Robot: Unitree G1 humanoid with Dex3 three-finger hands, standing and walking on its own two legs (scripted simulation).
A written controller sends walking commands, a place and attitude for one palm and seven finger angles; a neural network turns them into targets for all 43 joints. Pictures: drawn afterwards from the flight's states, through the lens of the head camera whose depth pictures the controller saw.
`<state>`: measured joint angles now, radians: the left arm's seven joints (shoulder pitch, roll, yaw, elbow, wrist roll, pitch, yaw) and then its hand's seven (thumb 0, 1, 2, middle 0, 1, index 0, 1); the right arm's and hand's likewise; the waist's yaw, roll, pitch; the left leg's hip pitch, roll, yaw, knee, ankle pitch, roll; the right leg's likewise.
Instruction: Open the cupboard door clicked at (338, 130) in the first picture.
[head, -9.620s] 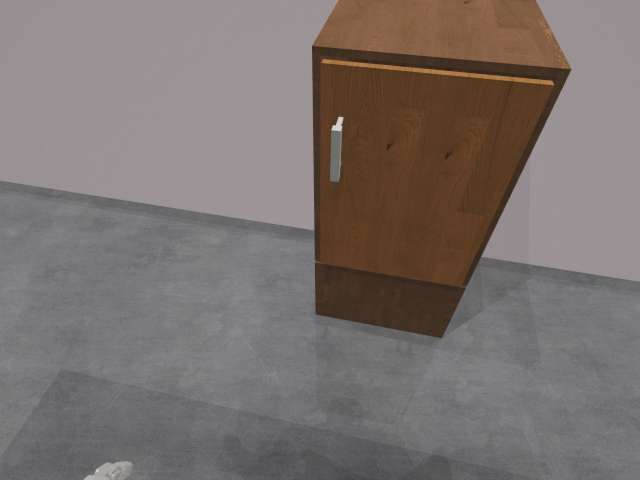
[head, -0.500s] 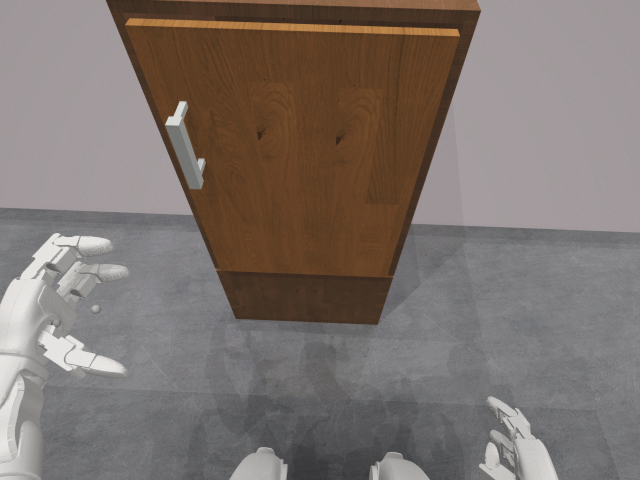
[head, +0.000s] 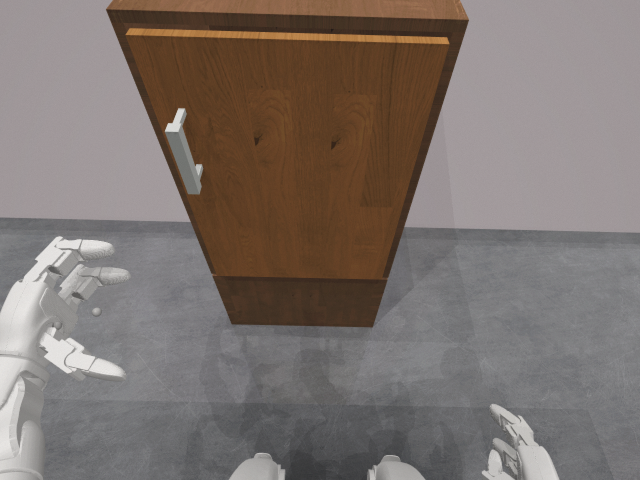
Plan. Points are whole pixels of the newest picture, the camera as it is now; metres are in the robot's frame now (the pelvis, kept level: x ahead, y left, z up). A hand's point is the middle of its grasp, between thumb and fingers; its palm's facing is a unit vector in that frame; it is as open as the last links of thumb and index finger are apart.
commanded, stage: raise the hand with hooked fingers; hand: left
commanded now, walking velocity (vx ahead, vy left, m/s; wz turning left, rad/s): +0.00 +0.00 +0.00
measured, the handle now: (187, 153) +0.57 +0.24 +0.05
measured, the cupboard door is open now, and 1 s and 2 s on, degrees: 0 0 0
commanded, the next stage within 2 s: move the hooked fingers beside the handle in 0.02 s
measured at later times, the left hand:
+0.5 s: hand (107, 275) +0.34 +0.28 +0.06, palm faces +0.02 -1.00 -0.01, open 14.0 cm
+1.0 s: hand (130, 227) +0.41 +0.28 +0.06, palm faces +0.03 -1.00 -0.01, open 14.0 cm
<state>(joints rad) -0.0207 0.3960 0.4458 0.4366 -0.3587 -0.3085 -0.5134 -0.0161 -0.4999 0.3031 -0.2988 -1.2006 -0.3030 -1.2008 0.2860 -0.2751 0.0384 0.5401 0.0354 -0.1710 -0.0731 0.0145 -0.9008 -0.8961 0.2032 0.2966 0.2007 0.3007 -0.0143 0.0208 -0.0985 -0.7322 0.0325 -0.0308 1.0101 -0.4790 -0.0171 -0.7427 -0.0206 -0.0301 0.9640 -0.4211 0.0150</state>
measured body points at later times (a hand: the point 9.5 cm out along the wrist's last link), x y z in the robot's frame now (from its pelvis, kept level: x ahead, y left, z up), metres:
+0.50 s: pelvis -0.01 +0.00 -0.01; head +0.06 +0.02 +0.44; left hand +0.33 +0.33 +0.06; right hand +0.13 -0.25 -0.09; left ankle +0.01 +0.13 -0.68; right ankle +0.03 -0.13 -0.68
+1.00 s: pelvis -0.01 +0.00 -0.02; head +0.09 +0.01 +0.42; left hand +0.40 +0.33 +0.06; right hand +0.07 -0.27 -0.12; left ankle +0.01 +0.13 -0.68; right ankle +0.03 -0.13 -0.68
